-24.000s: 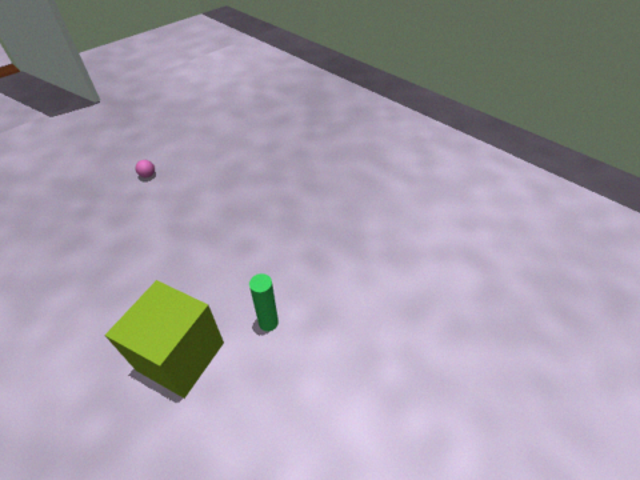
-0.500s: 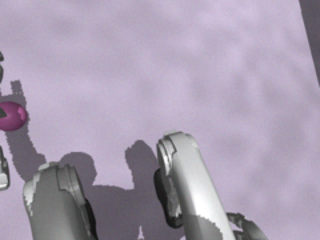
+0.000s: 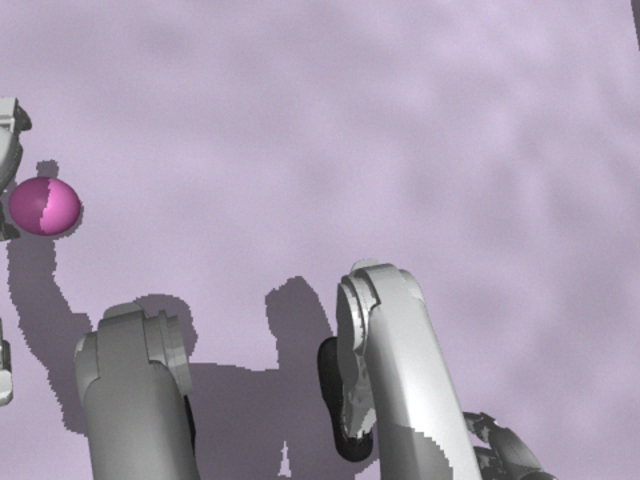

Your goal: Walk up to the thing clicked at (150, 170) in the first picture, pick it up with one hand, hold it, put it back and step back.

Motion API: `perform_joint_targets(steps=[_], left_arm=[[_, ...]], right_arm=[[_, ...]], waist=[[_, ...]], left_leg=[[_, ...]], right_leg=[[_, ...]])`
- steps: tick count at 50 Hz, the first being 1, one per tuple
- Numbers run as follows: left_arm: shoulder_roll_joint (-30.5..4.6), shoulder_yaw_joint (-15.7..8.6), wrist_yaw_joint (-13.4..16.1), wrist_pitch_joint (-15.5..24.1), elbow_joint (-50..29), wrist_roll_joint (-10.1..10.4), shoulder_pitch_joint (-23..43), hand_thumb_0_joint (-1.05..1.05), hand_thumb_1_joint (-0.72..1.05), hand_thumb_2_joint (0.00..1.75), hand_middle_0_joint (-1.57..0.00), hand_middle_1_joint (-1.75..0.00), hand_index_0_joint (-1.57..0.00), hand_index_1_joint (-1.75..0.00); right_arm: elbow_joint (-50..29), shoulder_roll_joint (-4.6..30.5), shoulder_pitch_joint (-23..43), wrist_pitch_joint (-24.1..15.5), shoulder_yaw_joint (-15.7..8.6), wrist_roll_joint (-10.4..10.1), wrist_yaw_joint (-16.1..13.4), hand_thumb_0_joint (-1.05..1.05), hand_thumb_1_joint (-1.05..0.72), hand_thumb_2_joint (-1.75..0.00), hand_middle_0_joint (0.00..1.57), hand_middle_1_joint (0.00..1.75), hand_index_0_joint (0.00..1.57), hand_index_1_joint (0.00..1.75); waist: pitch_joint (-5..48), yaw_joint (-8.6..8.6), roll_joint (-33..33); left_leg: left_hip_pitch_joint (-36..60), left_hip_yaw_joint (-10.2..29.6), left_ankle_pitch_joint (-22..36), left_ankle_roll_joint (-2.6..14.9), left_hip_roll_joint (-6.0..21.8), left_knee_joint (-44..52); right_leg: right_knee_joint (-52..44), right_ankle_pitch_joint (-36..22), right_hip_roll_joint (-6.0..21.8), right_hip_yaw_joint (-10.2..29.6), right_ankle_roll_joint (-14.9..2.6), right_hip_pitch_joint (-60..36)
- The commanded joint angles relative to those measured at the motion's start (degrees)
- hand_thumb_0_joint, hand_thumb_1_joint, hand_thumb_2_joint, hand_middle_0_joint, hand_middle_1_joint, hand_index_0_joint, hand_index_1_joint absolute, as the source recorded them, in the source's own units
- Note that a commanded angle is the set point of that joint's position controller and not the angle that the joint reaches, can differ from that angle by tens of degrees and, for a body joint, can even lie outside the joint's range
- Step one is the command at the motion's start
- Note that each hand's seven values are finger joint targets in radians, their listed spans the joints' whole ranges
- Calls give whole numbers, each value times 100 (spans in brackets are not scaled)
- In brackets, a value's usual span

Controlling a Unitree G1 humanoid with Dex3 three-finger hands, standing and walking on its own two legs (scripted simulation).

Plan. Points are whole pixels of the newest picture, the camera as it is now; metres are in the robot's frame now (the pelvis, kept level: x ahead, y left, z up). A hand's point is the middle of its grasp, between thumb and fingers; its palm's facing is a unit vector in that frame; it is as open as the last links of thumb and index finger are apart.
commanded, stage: rest palm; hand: left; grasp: from above
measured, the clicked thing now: (46, 206) +0.48 +0.30 -0.28
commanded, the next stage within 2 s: close in 0.98 s
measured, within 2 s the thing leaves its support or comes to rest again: neither
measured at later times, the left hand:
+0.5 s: hand (19, 201) +0.47 +0.30 -0.21, palm faces -0.48 -0.09 -0.87, open 14.1 cm
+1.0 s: hand (26, 196) +0.48 +0.30 -0.23, palm faces -0.45 -0.12 -0.89, open 13.9 cm
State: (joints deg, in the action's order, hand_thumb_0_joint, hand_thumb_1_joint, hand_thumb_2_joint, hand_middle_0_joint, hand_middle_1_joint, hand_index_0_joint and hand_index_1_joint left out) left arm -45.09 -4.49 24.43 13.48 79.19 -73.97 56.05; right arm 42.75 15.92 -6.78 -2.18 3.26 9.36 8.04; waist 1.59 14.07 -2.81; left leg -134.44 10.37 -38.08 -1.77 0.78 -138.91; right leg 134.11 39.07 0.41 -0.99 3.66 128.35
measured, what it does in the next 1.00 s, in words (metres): stands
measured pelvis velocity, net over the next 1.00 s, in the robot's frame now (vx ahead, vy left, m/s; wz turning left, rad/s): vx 0.00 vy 0.01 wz -0.08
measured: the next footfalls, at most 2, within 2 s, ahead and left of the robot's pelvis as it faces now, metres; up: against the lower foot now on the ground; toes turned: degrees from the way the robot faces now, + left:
none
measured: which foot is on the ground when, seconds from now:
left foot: down 0.00-1.00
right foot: down 0.00-1.00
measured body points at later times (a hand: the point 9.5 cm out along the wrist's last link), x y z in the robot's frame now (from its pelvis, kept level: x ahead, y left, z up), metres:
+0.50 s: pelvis +0.00 +0.00 -0.01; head +0.26 +0.09 +0.35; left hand +0.49 +0.31 -0.16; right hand +0.00 -0.26 -0.08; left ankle +0.08 +0.13 -0.29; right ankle +0.10 -0.14 -0.29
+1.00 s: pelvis +0.00 +0.01 -0.02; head +0.27 +0.09 +0.33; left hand +0.50 +0.31 -0.18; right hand +0.03 -0.26 -0.09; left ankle +0.08 +0.13 -0.29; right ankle +0.10 -0.14 -0.29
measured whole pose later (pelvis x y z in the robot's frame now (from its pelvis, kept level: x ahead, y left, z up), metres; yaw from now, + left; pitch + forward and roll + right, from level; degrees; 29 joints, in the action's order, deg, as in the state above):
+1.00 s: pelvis +0.00 +0.01 -0.02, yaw -4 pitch +30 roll -12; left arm -55.2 -10.7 27.5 11.6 93.5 -74.3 59.8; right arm 39.5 17.1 -7.4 -7.6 11.7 14.0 12.0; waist -5.5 20.5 -4.3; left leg -136.1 14.4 -40.1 -1.5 1.3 -144.5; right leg 136.3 39.0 -1.6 -3.8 4.5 128.8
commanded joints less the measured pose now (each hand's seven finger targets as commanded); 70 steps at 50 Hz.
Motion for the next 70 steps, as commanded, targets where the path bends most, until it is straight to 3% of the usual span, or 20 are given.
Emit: perform_joint_targets(steps=[1, 4, 7, 10, 12, 13, 14, 18, 20, 30, 32, 35, 39, 41, 44, 48, 52, 55, 65, 70], left_arm=[[-1335, -30, 242, -457, -242, -31, 2893, 0, -54, 113, -10, -108, -8, -110], [-1362, 8, -11, -702, 376, 51, 2410, 0, -55, 100, -6, -102, -6, -103], [-1242, 110, -368, -796, 768, 221, 1984, 0, -53, 97, -6, -104, -7, -103], [-1613, -124, -607, -692, 750, 297, 1740, 0, -51, 95, -6, -106, -8, -104], [-1411, 46, -679, -538, 532, 347, 1834, 0, -52, 96, -6, -105, -8, -103], [-1748, -149, -628, -416, 368, 334, 1904, 0, -52, 96, -6, -105, -8, -103], [-1726, -67, -598, -301, 204, 351, 2050, 0, -52, 96, -7, -104, -8, -102], [-2225, -401, -223, 142, -98, 186, 2271, 0, -54, 97, -6, -102, -7, -102], [-2235, -422, -8, 307, -80, 51, 2398, 0, -54, 98, -6, -100, -6, -100], [-2331, -464, 738, 196, 330, -239, 2337, 0, -52, 108, -9, -100, -7, -102], [-2268, -503, 778, 29, 675, -204, 1966, 0, -52, 110, -9, -101, -7, -103], [-2148, -375, 751, -115, 777, -150, 2120, 0, -52, 106, -7, -101, -6, -102], [-2431, -653, 742, -257, 838, -70, 1796, 0, -51, 104, -8, -102, -7, -102], [-2334, -606, 651, -309, 877, -78, 1858, 0, -53, 105, -8, -101, -7, -102], [-2252, -535, 546, -274, 808, 67, 1933, 0, -53, 105, -8, -102, -7, -102], [-2547, -755, 495, -133, 754, 99, 1728, 0, -51, 107, -9, -103, -8, -104], [-2433, -629, 450, 54, 600, 63, 1928, 0, -50, 108, -10, -103, -8, -105], [-2503, -655, 573, 192, 659, 2, 1728, 0, -43, 103, -11, -107, -12, -106], [-2499, -523, 987, 167, 1026, -269, 1823, 0, -28, 96, -20, -105, -22, -103], [-2450, -471, 1084, 61, 1222, -199, 1939, 0, -25, 94, -22, -104, -24, -102]], right_arm=[[103, 1527, -1465, -14, -375, -8, -109, 0, -91, -90, 20, 30, 20, 30], [-26, 1528, -1383, -4, -245, -71, -102, 0, -90, -90, 20, 30, 20, 30], [-218, 1562, -1299, 24, -156, -126, -94, 0, -90, -90, 20, 30, 20, 30], [-391, 1625, -1273, 94, -94, -114, -75, 0, -90, -90, 20, 30, 20, 30], [-505, 1560, -1218, 101, 7, -80, -44, 0, -90, -90, 20, 30, 20, 30], [-468, 1614, -1235, 129, 22, -56, -55, 0, -90, -90, 20, 30, 20, 30], [-476, 1603, -1270, 111, 53, -81, -58, 0, -90, -90, 20, 30, 20, 30], [-398, 1634, -1340, 70, 101, 21, -51, 0, -90, -90, 20, 30, 20, 30], [-377, 1650, -1390, 26, 138, 130, -29, 0, -89, -90, 20, 30, 20, 30], [-121, 1815, -1472, -339, 185, 436, 111, 0, -89, -90, 20, 30, 20, 30], [-110, 1815, -1432, -381, 216, 447, 138, 0, -89, -90, 20, 30, 20, 30], [-124, 1839, -1371, -455, 262, 478, 203, 0, -89, -90, 20, 30, 20, 30], [-193, 1910, -1324, -473, 273, 489, 247, 0, -89, -90, 20, 30, 20, 30], [-204, 1913, -1363, -497, 261, 496, 290, 0, -89, -90, 20, 30, 20, 30], [-284, 1899, -1254, -548, 288, 454, 311, 0, -90, -90, 20, 30, 20, 30], [-229, 1955, -1301, -523, 261, 445, 311, 0, -90, -90, 20, 30, 20, 30], [-268, 1946, -1293, -535, 295, 479, 366, 0, -90, -90, 20, 30, 20, 30], [-232, 1956, -1206, -495, 308, 504, 362, 0, -89, -90, 20, 30, 20, 30], [-182, 2018, -1079, -638, 390, 626, 441, 0, -89, -90, 20, 30, 20, 30], [-277, 2066, -925, -770, 434, 629, 482, 0, -89, -90, 20, 30, 20, 30]], waist=[[3817, 486, 2494], [3511, 356, 2126], [3301, 426, 1654], [3327, 378, 1494], [3311, 463, 1554], [3442, 468, 1652], [3451, 460, 1764], [3523, 424, 2186], [3438, 597, 2416], [3293, 733, 2670], [3365, 626, 2613], [3154, 765, 2665], [3242, 641, 2551], [3099, 767, 2423], [2934, 811, 2392], [3007, 741, 2380], [2931, 880, 2456], [3002, 759, 2589], [2764, 851, 2632], [2533, 891, 2375]], left_leg=[[3507, -767, 761, 267, -3, 1499], [3083, -791, 845, 325, -54, 1491], [2841, -692, 839, 362, -67, 1523], [2657, -677, 1029, 383, -75, 1496], [2726, -663, 1069, 372, -61, 1437], [2791, -633, 1088, 359, -38, 1422], [2853, -633, 1118, 342, -53, 1366], [2989, -660, 883, 286, -33, 1239], [3143, -622, 822, 254, -8, 1208], [3214, -579, 815, 227, 37, 960], [3184, -574, 956, 227, 38, 977], [3114, -525, 995, 227, 44, 975], [3007, -523, 1230, 241, 46, 927], [2915, -523, 1214, 264, 54, 834], [2749, -513, 1003, 284, 51, 818], [2820, -439, 965, 254, 69, 859], [2940, -416, 987, 241, 79, 770], [3045, -365, 1003, 189, 95, 850], [3073, -380, 987, 186, 116, 751], [2730, -341, 695, 225, 111, 737]], right_leg=[[-1428, -1260, -198, -857, -535, -1308], [-1453, -1319, -187, -826, -526, -1550], [-1447, -1300, -191, -865, -514, -1674], [-1401, -1446, -207, -854, -493, -2022], [-1390, -1484, -219, -856, -482, -2044], [-1374, -1499, -244, -889, -480, -2116], [-1343, -1522, -228, -876, -485, -2035], [-1285, -1292, -271, -907, -507, -1919], [-1232, -1238, -279, -978, -506, -1792], [-1026, -1328, -298, -1119, -476, -1500], [-1016, -1461, -328, -1132, -472, -1608], [-923, -1500, -338, -1202, -470, -1489], [-910, -1717, -361, -1182, -466, -1824], [-887, -1731, -374, -1162, -457, -1751], [-950, -1556, -370, -1155, -456, -1725], [-946, -1455, -392, -1221, -473, -1795], [-921, -1484, -394, -1234, -449, -1762], [-881, -1449, -413, -1310, -473, -1757], [-792, -1528, -452, -1341, -432, -1589], [-829, -1310, -470, -1359, -418, -1478]])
